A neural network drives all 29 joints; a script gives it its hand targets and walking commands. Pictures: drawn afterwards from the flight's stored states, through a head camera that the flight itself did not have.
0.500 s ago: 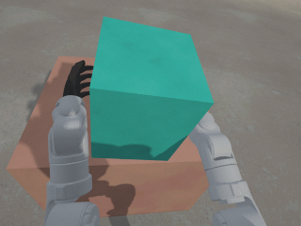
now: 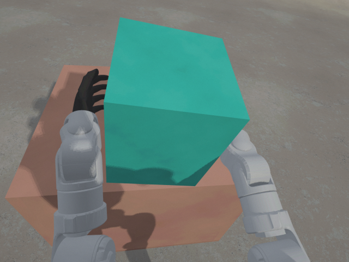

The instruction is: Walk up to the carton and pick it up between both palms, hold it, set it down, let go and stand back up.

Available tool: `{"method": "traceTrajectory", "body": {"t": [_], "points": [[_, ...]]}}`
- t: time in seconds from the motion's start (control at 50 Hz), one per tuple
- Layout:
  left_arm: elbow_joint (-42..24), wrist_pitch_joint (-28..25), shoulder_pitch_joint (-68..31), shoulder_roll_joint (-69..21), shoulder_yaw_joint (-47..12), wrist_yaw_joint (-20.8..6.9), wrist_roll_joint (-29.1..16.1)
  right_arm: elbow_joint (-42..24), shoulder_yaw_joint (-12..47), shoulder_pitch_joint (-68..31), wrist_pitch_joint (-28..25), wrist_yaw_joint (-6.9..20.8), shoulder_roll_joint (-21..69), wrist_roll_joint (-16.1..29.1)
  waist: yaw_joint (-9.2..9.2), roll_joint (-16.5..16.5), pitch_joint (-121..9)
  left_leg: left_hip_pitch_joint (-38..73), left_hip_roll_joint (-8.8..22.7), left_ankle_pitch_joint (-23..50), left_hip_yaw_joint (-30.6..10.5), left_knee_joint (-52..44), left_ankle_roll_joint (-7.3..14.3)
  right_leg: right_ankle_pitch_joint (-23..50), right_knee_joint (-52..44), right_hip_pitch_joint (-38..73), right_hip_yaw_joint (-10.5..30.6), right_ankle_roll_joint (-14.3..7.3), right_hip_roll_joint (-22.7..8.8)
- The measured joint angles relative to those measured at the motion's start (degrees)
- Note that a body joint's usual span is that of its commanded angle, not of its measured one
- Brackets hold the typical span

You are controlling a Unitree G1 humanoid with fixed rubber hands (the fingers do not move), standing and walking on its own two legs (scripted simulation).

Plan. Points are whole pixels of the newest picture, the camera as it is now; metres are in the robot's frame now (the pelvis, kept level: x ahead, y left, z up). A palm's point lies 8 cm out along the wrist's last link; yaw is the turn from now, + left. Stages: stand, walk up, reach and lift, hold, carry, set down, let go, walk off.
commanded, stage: hold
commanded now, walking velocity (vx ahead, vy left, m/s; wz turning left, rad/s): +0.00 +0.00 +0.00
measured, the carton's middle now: (162, 112) +0.36 +0.01 +0.18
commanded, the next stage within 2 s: set down in 1.92 s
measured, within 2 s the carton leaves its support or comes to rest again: neither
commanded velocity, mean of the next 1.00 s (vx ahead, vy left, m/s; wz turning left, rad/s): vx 0.00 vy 0.00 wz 0.00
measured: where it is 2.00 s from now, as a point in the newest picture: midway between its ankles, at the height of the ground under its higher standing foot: outside the picture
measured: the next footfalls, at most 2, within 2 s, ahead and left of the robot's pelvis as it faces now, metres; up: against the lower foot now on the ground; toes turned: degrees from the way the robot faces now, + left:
none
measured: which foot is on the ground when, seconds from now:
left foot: down 0.00-1.00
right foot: down 0.00-1.00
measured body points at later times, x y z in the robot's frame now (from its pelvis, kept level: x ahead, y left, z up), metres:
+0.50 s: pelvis +0.00 +0.00 +0.00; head -0.02 +0.03 +0.45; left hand +0.36 +0.16 +0.20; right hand +0.36 -0.13 +0.16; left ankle +0.03 +0.12 -0.75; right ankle +0.01 -0.10 -0.75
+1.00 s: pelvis +0.00 +0.00 +0.00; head -0.02 +0.04 +0.45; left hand +0.36 +0.16 +0.20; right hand +0.36 -0.13 +0.17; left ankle +0.03 +0.12 -0.75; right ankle +0.01 -0.10 -0.75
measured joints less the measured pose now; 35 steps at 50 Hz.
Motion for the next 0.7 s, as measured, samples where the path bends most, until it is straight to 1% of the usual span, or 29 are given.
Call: {"method": "traceTrajectory", "body": {"t": [0.32, 0.46, 0.58, 0.7], "points": [[1.5, 0.4, -1.5, -0.2, 1.1, -0.1, 0.2, 1.7, -0.6, -1.5, 0.5, 0.3, 0.2, -0.3, 0.75, -0.1, -0.5, 0.4, 0.0, 0.5, -0.1, -0.5, -0.1, 0.0, 0.3, 0.1, -0.2, -0.1, 0.0], [1.9, 0.3, -1.4, 0.0, 1.3, -0.4, 0.4, 2.4, -1.1, -1.5, 0.3, 0.5, 0.9, -0.6, 0.54, -0.1, -0.4, 0.1, -0.1, 0.5, -0.4, -0.2, -0.1, -0.2, 0.6, -0.1, -0.6, -0.1, -0.1], [2.8, -1.0, -1.4, -0.1, 1.0, -0.5, 0.1, 2.0, -1.5, -0.9, -0.3, 0.6, 1.1, -1.5, 0.47, 0.2, -0.1, -0.2, -0.2, 0.5, -0.5, -0.3, -0.1, -0.1, 0.4, -0.3, -0.7, -0.1, -0.2], [2.3, -1.3, -0.9, -0.1, 0.7, -0.4, 0.0, 1.6, -0.8, -0.4, -0.7, 0.4, 0.7, -1.3, 0.46, 0.0, 0.0, 0.1, -0.1, 0.3, -0.1, -0.3, 0.0, -0.1, 0.3, 0.0, -0.3, 0.0, -0.1]]}}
